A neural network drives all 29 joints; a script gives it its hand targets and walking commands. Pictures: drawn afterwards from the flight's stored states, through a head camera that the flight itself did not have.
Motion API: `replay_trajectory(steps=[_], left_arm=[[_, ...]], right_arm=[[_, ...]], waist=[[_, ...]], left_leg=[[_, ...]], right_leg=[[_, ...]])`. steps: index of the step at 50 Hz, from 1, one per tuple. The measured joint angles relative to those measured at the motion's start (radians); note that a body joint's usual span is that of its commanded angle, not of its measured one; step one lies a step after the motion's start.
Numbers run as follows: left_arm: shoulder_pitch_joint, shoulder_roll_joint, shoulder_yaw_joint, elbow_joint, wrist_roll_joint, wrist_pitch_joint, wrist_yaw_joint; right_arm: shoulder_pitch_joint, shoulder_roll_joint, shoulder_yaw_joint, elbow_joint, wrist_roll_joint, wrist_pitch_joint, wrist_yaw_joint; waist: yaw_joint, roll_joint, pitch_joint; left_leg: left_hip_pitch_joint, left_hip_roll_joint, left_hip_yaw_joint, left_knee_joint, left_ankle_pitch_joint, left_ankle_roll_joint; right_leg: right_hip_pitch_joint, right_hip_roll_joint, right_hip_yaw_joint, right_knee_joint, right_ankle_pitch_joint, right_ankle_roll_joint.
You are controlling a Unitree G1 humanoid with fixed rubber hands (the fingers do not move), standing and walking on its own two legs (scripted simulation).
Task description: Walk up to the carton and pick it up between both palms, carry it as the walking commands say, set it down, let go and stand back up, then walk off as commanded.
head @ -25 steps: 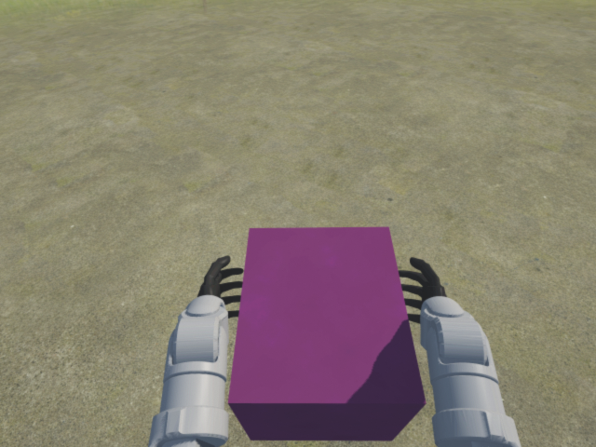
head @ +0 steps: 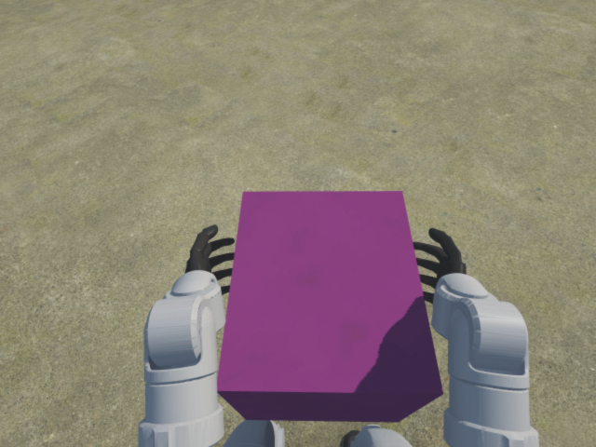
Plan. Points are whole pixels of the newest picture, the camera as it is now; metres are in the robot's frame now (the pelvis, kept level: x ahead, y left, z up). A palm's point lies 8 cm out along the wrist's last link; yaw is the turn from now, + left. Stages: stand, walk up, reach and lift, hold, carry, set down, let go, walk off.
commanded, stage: carry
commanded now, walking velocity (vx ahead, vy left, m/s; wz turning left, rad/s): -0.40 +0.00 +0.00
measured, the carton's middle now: (321, 308) +0.29 -0.01 +0.00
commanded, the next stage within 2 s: none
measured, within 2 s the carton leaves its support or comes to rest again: neither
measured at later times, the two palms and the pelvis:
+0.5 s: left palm out of the picture +0.08 +0.17 +0.11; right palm out of the picture +0.09 -0.13 +0.10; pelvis -0.21 +0.01 +0.01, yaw +0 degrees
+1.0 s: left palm out of the picture -0.18 +0.17 +0.08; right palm out of the picture -0.18 -0.12 +0.08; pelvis -0.47 +0.02 +0.00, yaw +1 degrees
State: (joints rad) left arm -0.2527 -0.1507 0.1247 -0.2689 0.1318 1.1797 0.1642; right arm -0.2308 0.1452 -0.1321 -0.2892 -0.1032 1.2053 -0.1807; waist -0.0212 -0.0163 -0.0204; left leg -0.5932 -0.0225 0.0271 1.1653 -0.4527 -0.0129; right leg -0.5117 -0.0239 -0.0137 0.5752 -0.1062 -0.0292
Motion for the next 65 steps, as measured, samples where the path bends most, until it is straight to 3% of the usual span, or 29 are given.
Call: replay_trajectory(steps=[5,8,9,11,14,16,19,24,27,28,30,31,34,36,40,45,48,49,51,52,55,57,61,65], left_arm=[[-0.033,-0.008,0.014,-0.008,0.030,0.020,-0.011],[-0.044,-0.010,0.023,0.001,0.040,0.021,-0.010],[-0.031,-0.006,0.024,0.003,0.035,0.022,-0.003],[-0.004,0.000,0.023,0.005,0.017,0.031,0.009],[0.001,0.002,0.014,0.009,-0.007,0.042,0.029],[-0.014,-0.001,0.010,0.008,-0.014,0.040,0.042],[-0.037,-0.008,0.008,-0.008,-0.022,0.033,0.062],[-0.062,-0.015,0.018,-0.003,-0.011,0.020,0.057],[-0.071,-0.018,0.026,0.008,-0.002,0.015,0.047],[-0.065,-0.018,0.015,0.021,-0.002,0.006,0.056],[-0.051,-0.013,-0.013,0.049,-0.009,0.007,0.085],[-0.047,-0.012,-0.019,0.061,-0.011,0.012,0.087],[-0.043,-0.011,-0.009,0.069,-0.003,0.025,0.075],[-0.053,-0.014,0.010,0.058,0.009,0.023,0.059],[-0.079,-0.021,0.038,0.050,0.030,0.007,0.028],[-0.100,-0.028,0.048,0.071,0.042,0.000,0.027],[-0.095,-0.025,0.046,0.072,0.042,0.000,0.036],[-0.078,-0.020,0.045,0.072,0.036,-0.002,0.041],[-0.035,-0.008,0.033,0.066,0.015,0.008,0.061],[-0.023,-0.005,0.030,0.061,-0.001,0.017,0.063],[-0.022,-0.004,0.010,0.048,-0.029,0.029,0.101],[-0.037,-0.007,0.004,0.034,-0.036,0.029,0.116],[-0.067,-0.016,0.004,0.009,-0.038,0.023,0.128],[-0.091,-0.024,0.022,0.025,-0.020,0.018,0.107]], right_arm=[[-0.040,0.008,-0.011,-0.002,-0.008,0.020,-0.002],[-0.055,0.013,-0.012,0.024,-0.019,0.013,-0.001],[-0.054,0.013,-0.004,0.041,-0.021,0.011,-0.003],[-0.041,0.010,0.013,0.059,-0.020,0.019,-0.007],[-0.022,0.005,0.015,0.054,-0.025,0.026,-0.002],[-0.030,0.007,0.003,0.050,-0.033,0.023,0.004],[-0.051,0.013,-0.013,0.040,-0.050,0.014,0.015],[-0.083,0.021,-0.022,0.035,-0.079,0.013,0.023],[-0.089,0.022,-0.015,0.031,-0.085,0.018,0.011],[-0.083,0.020,-0.014,0.030,-0.079,0.015,0.002],[-0.049,0.012,-0.004,0.025,-0.055,0.022,-0.029],[-0.037,0.009,-0.002,0.030,-0.045,0.027,-0.039],[-0.033,0.007,0.004,0.043,-0.016,0.037,-0.065],[-0.049,0.010,0.008,0.039,-0.004,0.037,-0.083],[-0.081,0.020,0.005,0.027,-0.004,0.034,-0.100],[-0.102,0.026,-0.019,0.050,-0.009,0.027,-0.092],[-0.105,0.027,-0.023,0.072,-0.010,0.015,-0.084],[-0.098,0.026,-0.012,0.091,-0.010,0.004,-0.081],[-0.078,0.020,0.012,0.119,-0.008,0.004,-0.078],[-0.068,0.017,0.014,0.121,-0.008,0.007,-0.071],[-0.056,0.014,0.006,0.105,-0.016,0.010,-0.051],[-0.066,0.017,-0.010,0.089,-0.030,0.005,-0.030],[-0.092,0.024,-0.032,0.062,-0.067,-0.006,0.012],[-0.108,0.029,-0.036,0.063,-0.092,-0.004,0.021]], waist=[[-0.004,-0.028,-0.038],[-0.003,-0.063,-0.041],[0.001,-0.062,-0.035],[0.016,-0.030,-0.022],[0.040,-0.005,-0.014],[0.052,0.002,-0.014],[0.063,0.010,-0.021],[0.055,0.045,-0.043],[0.045,0.059,-0.041],[0.042,0.083,-0.030],[0.026,0.074,-0.011],[0.016,0.061,-0.001],[-0.009,0.039,0.016],[-0.019,0.032,0.020],[-0.028,0.025,-0.002],[-0.019,-0.002,-0.038],[-0.011,-0.035,-0.039],[-0.007,-0.050,-0.029],[0.012,-0.032,-0.010],[0.024,-0.020,0.001],[0.054,-0.003,0.016],[0.069,0.003,0.016],[0.078,0.017,-0.009],[0.063,0.048,-0.035]], left_leg=[[0.191,-0.008,0.019,-0.363,-0.055,0.014],[0.268,-0.019,0.049,-0.573,0.120,0.027],[0.256,-0.016,0.049,-0.563,0.143,0.034],[0.243,0.018,0.038,-0.549,0.144,0.042],[0.231,0.057,0.016,-0.586,0.187,0.037],[0.212,0.071,0.009,-0.612,0.230,0.034],[0.173,0.084,0.012,-0.643,0.288,0.036],[0.095,0.103,0.028,-0.692,0.389,0.030],[0.042,0.109,0.044,-0.695,0.445,0.017],[0.020,0.121,0.034,-0.665,0.401,0.015],[-0.040,0.086,0.014,-0.449,0.121,0.014],[-0.070,0.056,-0.001,-0.299,0.042,0.015],[-0.102,0.001,-0.014,0.033,0.005,0.007],[-0.074,-0.011,-0.011,0.105,0.012,-0.008],[0.055,-0.008,0.000,-0.048,-0.024,-0.021],[0.219,-0.004,0.021,-0.368,-0.054,0.001],[0.308,-0.005,0.048,-0.599,0.080,0.021],[0.293,-0.011,0.050,-0.593,0.113,0.031],[0.267,0.017,0.039,-0.567,0.129,0.041],[0.261,0.034,0.031,-0.571,0.142,0.042],[0.236,0.064,0.010,-0.617,0.214,0.034],[0.211,0.073,0.005,-0.646,0.264,0.037],[0.149,0.084,0.014,-0.694,0.354,0.042],[0.088,0.099,0.025,-0.751,0.455,0.036]], right_leg=[[-0.050,-0.035,-0.002,-0.101,0.116,0.014],[-0.087,-0.060,0.007,-0.113,0.140,0.033],[-0.108,-0.056,0.008,-0.061,0.025,0.042],[-0.171,-0.007,0.018,0.225,-0.225,0.049],[-0.213,0.050,0.029,0.615,-0.295,0.055],[-0.189,0.060,0.020,0.726,-0.293,0.073],[-0.090,0.049,-0.003,0.649,-0.324,0.090],[0.114,0.043,-0.035,0.266,-0.399,0.069],[0.243,0.032,-0.060,-0.027,-0.275,0.052],[0.233,0.046,-0.064,-0.035,-0.247,0.036],[0.194,0.031,-0.056,0.002,-0.226,0.008],[0.184,0.015,-0.051,0.006,-0.214,0.002],[0.160,-0.016,-0.032,-0.014,-0.159,0.002],[0.132,-0.026,-0.022,-0.022,-0.122,0.002],[0.066,-0.037,-0.020,-0.041,-0.050,0.001],[-0.015,-0.050,-0.037,-0.092,0.061,0.009],[-0.066,-0.065,-0.043,-0.102,0.126,0.020],[-0.082,-0.069,-0.038,-0.069,0.044,0.030],[-0.135,-0.023,-0.018,0.177,-0.230,0.045],[-0.159,0.007,-0.002,0.330,-0.295,0.047],[-0.176,0.059,0.013,0.650,-0.310,0.065],[-0.137,0.065,0.009,0.703,-0.306,0.085],[0.012,0.053,-0.008,0.515,-0.369,0.092],[0.163,0.055,-0.025,0.231,-0.428,0.066]])
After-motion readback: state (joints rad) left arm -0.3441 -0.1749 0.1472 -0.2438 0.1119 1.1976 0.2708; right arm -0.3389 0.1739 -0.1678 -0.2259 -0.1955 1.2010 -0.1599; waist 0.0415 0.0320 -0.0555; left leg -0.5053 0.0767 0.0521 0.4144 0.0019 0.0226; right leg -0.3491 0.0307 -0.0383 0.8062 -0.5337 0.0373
